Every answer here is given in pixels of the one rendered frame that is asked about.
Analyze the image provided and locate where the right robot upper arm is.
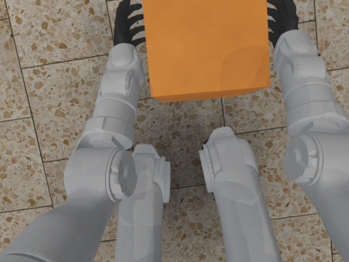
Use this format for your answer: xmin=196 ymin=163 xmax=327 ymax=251
xmin=282 ymin=131 xmax=349 ymax=262

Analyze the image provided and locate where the right robot forearm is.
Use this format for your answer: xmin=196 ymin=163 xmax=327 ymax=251
xmin=273 ymin=29 xmax=349 ymax=136

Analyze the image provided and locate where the carton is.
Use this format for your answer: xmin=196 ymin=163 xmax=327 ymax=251
xmin=142 ymin=0 xmax=270 ymax=103

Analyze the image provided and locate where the right robot hand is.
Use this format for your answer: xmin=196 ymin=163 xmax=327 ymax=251
xmin=267 ymin=0 xmax=299 ymax=48

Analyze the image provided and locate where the left robot hand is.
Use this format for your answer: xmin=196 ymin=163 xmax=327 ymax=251
xmin=114 ymin=0 xmax=146 ymax=47

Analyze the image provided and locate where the right robot thigh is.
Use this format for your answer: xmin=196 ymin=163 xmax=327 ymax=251
xmin=199 ymin=135 xmax=282 ymax=262

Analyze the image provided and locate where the left robot shin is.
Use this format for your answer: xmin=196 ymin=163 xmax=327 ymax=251
xmin=132 ymin=144 xmax=160 ymax=158

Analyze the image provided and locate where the left robot upper arm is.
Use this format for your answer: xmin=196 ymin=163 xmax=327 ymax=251
xmin=0 ymin=147 xmax=137 ymax=262

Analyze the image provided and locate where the left robot forearm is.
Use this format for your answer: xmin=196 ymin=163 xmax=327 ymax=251
xmin=64 ymin=43 xmax=145 ymax=186

